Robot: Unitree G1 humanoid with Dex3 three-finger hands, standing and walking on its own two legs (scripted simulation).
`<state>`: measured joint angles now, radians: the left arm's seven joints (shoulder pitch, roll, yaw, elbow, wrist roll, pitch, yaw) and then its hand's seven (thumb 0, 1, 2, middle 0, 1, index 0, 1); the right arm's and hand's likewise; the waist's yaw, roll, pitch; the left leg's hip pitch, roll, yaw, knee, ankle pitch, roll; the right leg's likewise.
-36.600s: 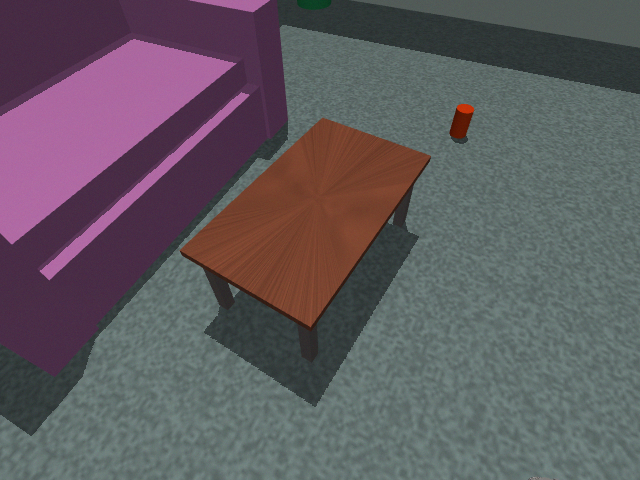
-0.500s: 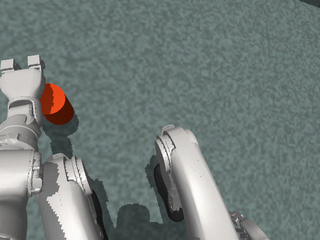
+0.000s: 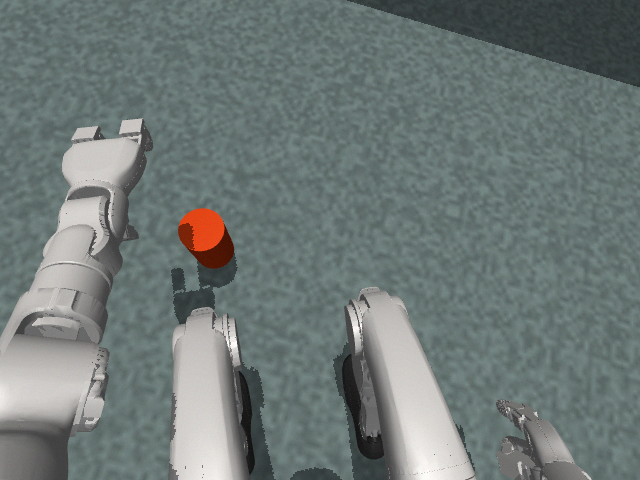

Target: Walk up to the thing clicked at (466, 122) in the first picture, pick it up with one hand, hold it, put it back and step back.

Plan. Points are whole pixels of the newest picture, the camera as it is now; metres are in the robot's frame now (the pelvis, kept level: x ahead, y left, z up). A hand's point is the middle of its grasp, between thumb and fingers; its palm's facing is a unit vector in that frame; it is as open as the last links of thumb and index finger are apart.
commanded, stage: go down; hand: left
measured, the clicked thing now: (208, 240) +0.49 +0.17 -0.38
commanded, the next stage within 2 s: none
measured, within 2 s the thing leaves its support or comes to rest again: neither
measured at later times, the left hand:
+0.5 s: hand (79, 171) +0.46 +0.24 +0.01, palm faces -0.43 -0.02 -0.90, open 14.2 cm
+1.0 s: hand (50, 158) +0.46 +0.24 +0.05, palm faces -0.44 -0.03 -0.90, open 14.4 cm
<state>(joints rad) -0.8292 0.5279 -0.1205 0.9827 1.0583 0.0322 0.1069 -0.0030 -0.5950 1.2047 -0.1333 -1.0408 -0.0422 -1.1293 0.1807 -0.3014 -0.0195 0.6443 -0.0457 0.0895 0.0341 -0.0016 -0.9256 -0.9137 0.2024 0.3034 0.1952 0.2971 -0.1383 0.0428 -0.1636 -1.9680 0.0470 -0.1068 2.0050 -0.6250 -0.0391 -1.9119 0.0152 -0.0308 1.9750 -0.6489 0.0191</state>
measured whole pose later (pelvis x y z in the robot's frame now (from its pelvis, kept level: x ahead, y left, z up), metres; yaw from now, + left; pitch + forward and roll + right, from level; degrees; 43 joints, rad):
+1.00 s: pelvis +0.04 +0.01 +0.16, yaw +1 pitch +28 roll -3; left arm -0.68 0.44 -0.12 1.06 1.08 0.04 0.21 0.00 -0.59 1.15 -0.12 -0.90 -0.02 -1.01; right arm 0.23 -0.22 -0.04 0.73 -0.01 0.04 -0.02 0.00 -0.91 -0.91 0.20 0.30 0.20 0.30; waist -0.14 0.04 -0.17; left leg -1.41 0.06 -0.04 1.48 -0.57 -0.01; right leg -1.36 0.01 0.00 1.44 -0.58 0.03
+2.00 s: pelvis +0.05 +0.01 +0.19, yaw +2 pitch +26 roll -3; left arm -0.67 0.41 -0.11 1.11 1.09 0.04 0.25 0.00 -0.59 1.10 -0.23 -0.76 -0.10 -0.88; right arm 0.26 -0.23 -0.03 0.73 -0.02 0.05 -0.02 0.00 -0.92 -0.91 0.20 0.30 0.20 0.30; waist -0.15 0.04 -0.15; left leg -1.25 0.06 -0.03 1.33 -0.53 -0.02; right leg -1.21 0.01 0.00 1.29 -0.53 0.03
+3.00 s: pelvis +0.05 +0.01 +0.20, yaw +2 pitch +25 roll -2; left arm -0.70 0.40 -0.11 1.16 1.10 0.04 0.26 0.00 -0.56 1.02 -0.28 -0.70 -0.16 -0.82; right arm 0.28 -0.23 -0.03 0.73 -0.03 0.04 -0.01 0.00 -0.92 -0.91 0.20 0.30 0.20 0.30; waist -0.16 0.04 -0.15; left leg -1.22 0.06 -0.04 1.29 -0.51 -0.02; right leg -1.18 0.01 0.00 1.25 -0.52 0.02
